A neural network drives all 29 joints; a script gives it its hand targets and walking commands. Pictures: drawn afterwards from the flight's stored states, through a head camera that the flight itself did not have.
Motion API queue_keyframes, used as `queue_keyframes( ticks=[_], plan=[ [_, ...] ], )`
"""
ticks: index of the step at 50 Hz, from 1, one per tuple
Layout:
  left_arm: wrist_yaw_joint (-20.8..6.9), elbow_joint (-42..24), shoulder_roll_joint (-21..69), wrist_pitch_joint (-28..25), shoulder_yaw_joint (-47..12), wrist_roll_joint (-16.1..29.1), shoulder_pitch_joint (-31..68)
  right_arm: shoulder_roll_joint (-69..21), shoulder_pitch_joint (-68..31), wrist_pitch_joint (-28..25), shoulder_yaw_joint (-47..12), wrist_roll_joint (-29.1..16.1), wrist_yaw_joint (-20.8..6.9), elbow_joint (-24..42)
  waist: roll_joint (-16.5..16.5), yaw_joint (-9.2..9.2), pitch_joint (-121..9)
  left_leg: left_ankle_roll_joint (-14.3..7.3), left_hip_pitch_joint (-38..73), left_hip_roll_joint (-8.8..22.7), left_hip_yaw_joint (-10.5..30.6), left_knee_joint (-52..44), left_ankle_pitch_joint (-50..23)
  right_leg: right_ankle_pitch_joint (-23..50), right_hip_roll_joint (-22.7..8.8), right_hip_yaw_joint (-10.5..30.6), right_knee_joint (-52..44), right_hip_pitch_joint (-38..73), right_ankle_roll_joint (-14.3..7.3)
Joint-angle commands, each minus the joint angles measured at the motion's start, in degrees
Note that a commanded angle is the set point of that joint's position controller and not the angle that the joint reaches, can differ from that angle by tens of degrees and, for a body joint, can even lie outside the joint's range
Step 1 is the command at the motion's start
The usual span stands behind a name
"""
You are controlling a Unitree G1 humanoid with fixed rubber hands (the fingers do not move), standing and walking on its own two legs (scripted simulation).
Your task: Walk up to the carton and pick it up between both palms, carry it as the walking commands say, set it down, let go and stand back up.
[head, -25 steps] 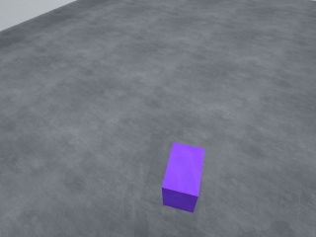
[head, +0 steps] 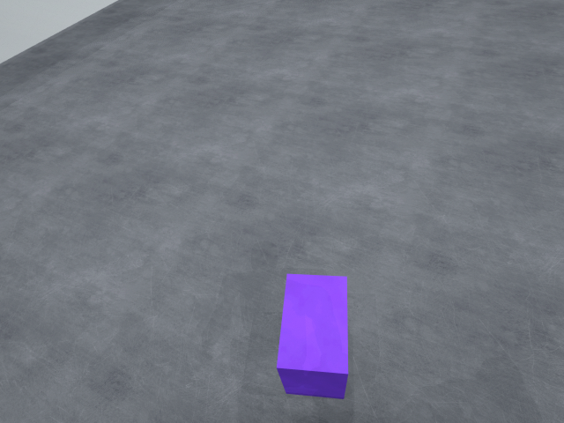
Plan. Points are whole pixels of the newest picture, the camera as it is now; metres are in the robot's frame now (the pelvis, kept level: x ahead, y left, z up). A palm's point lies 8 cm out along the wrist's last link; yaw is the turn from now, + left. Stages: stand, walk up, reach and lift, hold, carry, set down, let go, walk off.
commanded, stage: walk up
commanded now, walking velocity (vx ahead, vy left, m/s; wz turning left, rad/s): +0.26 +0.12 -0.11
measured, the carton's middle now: (315, 336) +0.45 -0.03 -0.61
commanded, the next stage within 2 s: stand in 1.38 s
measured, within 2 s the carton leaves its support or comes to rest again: neither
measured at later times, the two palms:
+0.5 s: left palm out of the picture +0.13 +0.27 -0.14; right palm out of the picture +0.15 -0.21 -0.14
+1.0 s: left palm out of the picture +0.06 +0.24 -0.13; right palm out of the picture +0.04 -0.22 -0.13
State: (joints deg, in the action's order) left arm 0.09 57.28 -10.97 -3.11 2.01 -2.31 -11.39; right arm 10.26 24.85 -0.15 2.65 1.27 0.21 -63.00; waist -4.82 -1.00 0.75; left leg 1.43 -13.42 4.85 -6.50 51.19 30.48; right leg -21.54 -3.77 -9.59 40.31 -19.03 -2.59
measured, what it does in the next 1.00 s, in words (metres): steps on the spot: left foot, then right foot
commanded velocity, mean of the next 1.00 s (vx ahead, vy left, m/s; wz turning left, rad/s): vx -0.12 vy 0.01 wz -0.02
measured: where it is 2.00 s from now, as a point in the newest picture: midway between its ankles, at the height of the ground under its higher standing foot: outside the picture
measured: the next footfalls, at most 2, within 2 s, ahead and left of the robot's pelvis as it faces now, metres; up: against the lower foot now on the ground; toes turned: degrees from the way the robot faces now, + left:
left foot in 0.26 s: +0.20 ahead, +0.17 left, +0.00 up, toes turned +6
right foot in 0.56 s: +0.11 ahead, -0.08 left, +0.00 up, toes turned +12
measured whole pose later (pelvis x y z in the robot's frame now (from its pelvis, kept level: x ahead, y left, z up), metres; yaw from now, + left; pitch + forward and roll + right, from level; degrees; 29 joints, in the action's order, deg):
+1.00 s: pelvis +0.00 +0.03 +0.01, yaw -1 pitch +1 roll +0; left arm 1.7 56.8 -7.3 1.9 1.3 -0.6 -12.0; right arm 12.8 11.4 3.2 1.7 0.3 1.6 -59.6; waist -1.2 0.2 1.8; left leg 0.1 -7.3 2.5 -1.0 26.9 22.5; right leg -9.3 -2.4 -7.2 30.4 -22.4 -1.5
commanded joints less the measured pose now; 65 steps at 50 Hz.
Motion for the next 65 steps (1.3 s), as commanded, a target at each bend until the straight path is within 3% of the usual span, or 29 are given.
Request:
queue_keyframes(
  ticks=[1, 2, 3, 4, 7, 10, 11, 12, 13, 16, 18, 22, 25, 26, 28, 29, 31, 33, 37, 40, 43, 45, 47, 48, 49, 50, 54, 59, 65],
  plan=[
    [1.1, 1.8, -7.0, -0.8, 1.3, 0.8, -11.1, 2.1, -6.2, -1.3, 1.0, 0.4, -1.2, 7.5, 15.0, 4.10, 6.9, -0.2, -20.7, 4.8, 5.0, 10.2, -8.6, 17.5, -18.5, 22.4, -29.4, 9.4, -6.6],
    [1.3, 0.8, -6.4, -1.0, 1.0, 0.9, -9.9, 1.3, -6.3, -0.7, 0.5, 0.6, -1.0, 7.2, 13.5, 3.47, 7.8, 1.0, -19.4, 3.9, 4.1, 7.3, -11.9, 32.6, -17.3, 19.8, -27.5, 7.8, -6.0],
    [1.6, -1.2, -5.5, -0.6, 0.5, 1.9, -4.6, 1.2, -4.3, 0.5, 0.1, -0.9, 0.2, 5.3, 12.8, 0.42, 6.2, 1.4, -12.0, 2.2, 4.8, 1.2, -9.9, 61.1, -14.5, 12.3, -21.2, 6.8, -4.4],
    [2.0, -0.2, -3.7, -0.3, 0.9, 1.8, -2.5, -0.4, -2.8, -0.1, -0.9, -1.6, -0.1, 5.3, 21.0, 0.06, 3.6, 1.0, -8.4, 1.0, 3.2, -3.7, -12.1, 60.0, -10.5, 5.8, -20.7, 8.2, -3.3],
    [2.4, 2.2, -4.2, 0.5, 0.8, 1.5, -8.0, 1.4, -6.8, -0.1, -0.8, -1.6, 0.5, 4.7, 15.7, 1.97, -1.8, 0.2, -4.5, -2.5, -1.2, -11.4, -18.4, 53.1, -8.0, 3.2, -19.5, 12.0, -2.7],
    [2.6, 2.9, -6.4, 1.9, 1.5, 2.3, -6.1, 3.8, -5.7, -0.2, 0.5, -1.1, 1.8, 3.6, 8.3, -0.76, 0.4, -0.1, 0.4, -1.9, -1.8, -23.7, -36.5, 47.6, -6.3, 2.2, -8.5, 8.4, -0.3],
    [2.4, 2.8, -5.1, 2.2, 1.6, 2.7, -7.8, 7.7, -4.7, -0.6, 1.8, -1.4, 2.1, 3.5, 0.9, -1.20, -2.5, -1.2, 7.3, 4.3, 2.1, -21.6, -61.7, 33.7, -4.1, 2.0, -2.4, 3.3, 2.2],
    [2.5, 2.6, -2.0, 2.7, 1.0, 2.9, -9.5, 11.8, -2.1, -0.7, 2.7, -1.0, 2.2, 4.2, -7.5, -2.58, -5.1, -6.7, 13.2, 14.4, 11.4, -20.6, -89.1, 3.8, 0.6, 2.3, 8.7, -3.7, 4.3],
    [2.8, 1.4, -0.6, 3.6, 1.2, 3.0, -9.0, 13.9, 0.7, -0.9, 2.7, -0.8, 2.4, 4.0, -15.4, -3.79, -9.7, -11.6, 14.6, 21.8, 19.3, -23.3, -99.1, -19.6, 3.7, 6.8, 20.0, -6.2, 4.4],
    [2.9, 0.5, -1.7, 6.3, 2.3, 1.5, -6.4, 10.6, -5.8, 0.6, 2.1, -0.7, 3.6, 6.2, -5.9, -2.68, -4.7, -15.7, 7.3, 22.8, 16.9, -25.9, -70.2, -15.6, 1.8, 10.7, 33.5, -9.9, 4.4],
    [2.3, 0.0, -1.5, 6.4, 0.9, 1.2, -7.7, 9.3, -13.2, 2.0, 1.3, -0.3, 3.9, 7.6, -12.1, 0.06, -5.1, -12.4, 2.9, 14.8, 8.3, -25.0, -57.4, -12.5, 1.0, 9.6, 27.8, -6.9, 4.0],
    [1.6, -3.6, -3.7, 7.3, 2.0, 0.7, -3.9, 11.4, -15.6, 2.6, 1.9, 0.0, 3.9, 8.8, -7.7, 0.52, -5.0, -13.6, -1.6, 17.0, 11.3, -25.8, -39.3, -10.2, 0.5, 8.5, 16.2, -2.6, 3.0],
    [1.3, -3.4, -3.5, 6.6, 1.6, 0.7, -5.7, 12.1, -18.8, 3.5, 2.2, 0.0, 3.6, 9.2, -5.7, 3.34, -4.3, -9.0, -6.5, 14.7, 9.7, -23.1, -29.9, -2.8, -0.3, 6.5, 0.4, 3.3, 2.1],
    [1.0, -3.0, -4.6, 6.4, 2.0, 0.3, -8.7, 11.6, -19.8, 3.8, 1.9, -0.2, 3.4, 10.2, -2.1, 5.68, -4.5, -7.0, -12.4, 12.6, 8.3, -21.2, -20.4, 2.9, -1.0, 6.5, -6.5, 8.5, 1.1],
    [1.5, -5.5, -15.0, 5.8, 3.1, -0.8, -6.0, 4.9, -17.8, 4.8, -0.2, -0.2, 3.0, 11.8, 31.0, 5.04, -0.2, -1.2, -22.2, -5.0, 0.5, 7.7, 6.1, -1.0, -24.1, 37.3, -30.5, -0.7, -6.0],
    [1.6, -6.7, -14.8, 5.9, 2.4, 0.0, -1.2, 6.3, -21.2, 5.5, 1.3, -0.3, 2.6, 12.6, 25.7, 4.51, 3.5, -1.0, -19.2, -4.8, 6.9, 17.4, 4.8, -3.7, -23.3, 34.5, -32.3, -9.1, -9.0],
    [1.7, -8.3, -10.3, 4.9, 1.0, -0.1, 3.5, 6.6, -17.8, 5.5, 1.5, 0.1, 1.1, 10.3, 18.1, 1.28, 4.1, -1.6, -13.6, -4.1, 8.3, 19.7, -5.3, -10.8, -15.2, 24.8, -32.2, -10.7, -5.5],
    [2.2, -10.0, -8.6, 4.8, 1.1, 0.7, 7.7, 7.0, -14.5, 4.9, 1.7, 0.2, 0.7, 7.5, 19.1, -0.72, 1.6, -0.3, -12.3, -5.5, 6.1, 19.9, -8.1, 7.0, -10.5, 17.0, -25.6, -6.8, -4.9],
    [2.7, -8.3, -10.0, 3.7, 2.5, 1.1, -2.4, 7.7, -15.9, 4.8, 1.9, -0.2, 1.3, 8.6, 14.8, 2.84, -2.8, 1.7, -18.3, -4.1, 7.5, 17.9, -2.9, 42.4, -16.2, 18.3, -17.2, 10.6, -7.7],
    [3.4, -5.2, -10.1, 3.0, 3.0, 1.3, -11.4, 6.8, -18.1, 5.0, 1.3, -0.5, 1.4, 9.4, 10.3, 5.48, -6.2, 1.6, -19.8, -3.9, 8.7, 13.1, -1.8, 52.0, -18.6, 22.6, -15.8, 20.1, -7.7],
    [1.8, -4.4, -5.7, 3.9, 2.0, 0.8, -3.6, 1.8, -13.7, 3.9, -2.0, -1.3, 0.9, 7.8, 21.0, 3.52, -10.0, -0.3, -3.6, -5.5, 3.4, -13.6, -4.3, 14.6, -8.4, 14.5, -23.8, 14.2, -4.9],
    [1.6, -3.0, -7.9, 4.5, 2.0, 1.3, -3.7, 3.0, -9.2, 3.3, -1.5, -1.5, 1.3, 6.3, 18.2, 1.40, -7.8, -1.1, 3.5, -6.5, 1.1, -26.8, -11.1, 8.6, -7.9, 15.3, -23.5, 10.2, -3.8],
    [1.6, -2.1, -4.9, 4.6, 1.0, 2.0, -3.9, 5.7, -3.5, 2.6, -0.5, -1.0, 1.7, 2.4, 6.0, -0.35, -5.5, -3.9, 9.9, 0.1, 6.5, -33.7, -15.1, 1.3, -5.3, 13.7, -20.0, 2.2, -1.0],
    [1.5, -2.6, -2.2, 4.2, 0.0, 2.2, -4.9, 8.7, -4.9, 2.0, 0.1, -0.2, 1.8, 2.6, -3.5, 0.71, -4.9, -5.8, 8.6, 7.6, 16.3, -37.1, -14.3, 1.9, -0.4, 9.3, -15.1, 0.2, 0.8],
    [1.4, -1.8, -1.0, 3.9, -0.8, 1.9, -6.0, 9.9, -8.9, 1.7, 0.0, -0.2, 1.6, 3.6, -9.5, 1.95, -0.4, -5.6, 4.8, 9.7, 17.9, -40.3, -9.3, 3.5, 1.0, 8.5, -15.0, -2.3, 2.1],
    [1.1, -0.6, -0.7, 3.7, -1.0, 1.6, -6.2, 8.5, -8.8, 1.4, -0.5, -0.3, 1.6, 3.4, -3.5, 2.26, 0.4, -5.3, 4.7, 9.0, 16.1, -40.3, -8.3, 4.0, 1.2, 8.8, -15.6, -2.5, 2.1],
    [1.1, 2.0, -1.8, 3.0, -0.1, 2.0, -5.7, 4.6, -10.7, 0.0, -1.2, -0.8, 1.5, 2.9, -4.3, 2.37, 3.2, -3.4, 2.0, 3.9, 8.2, -36.8, -18.1, 13.7, -0.2, 8.7, -20.3, 8.5, 2.3],
    [1.1, 4.4, -0.2, 3.5, -0.5, 1.9, -6.5, 4.3, -7.1, 0.2, -1.0, -1.1, 1.7, 1.4, 0.0, 1.90, 8.6, -3.5, -1.9, 4.3, 9.9, -39.2, -7.8, 10.7, 0.5, 8.3, -20.5, 6.9, 3.2],
    [1.8, 6.4, -0.5, 3.0, -0.6, 1.9, -8.1, 3.3, -4.0, -0.2, -1.1, -1.1, 2.0, -0.9, 7.2, 2.23, 7.9, -3.3, -1.5, 3.4, 9.1, -37.1, -11.5, 11.0, -1.1, 10.9, -21.1, 7.7, 2.9]
  ],
)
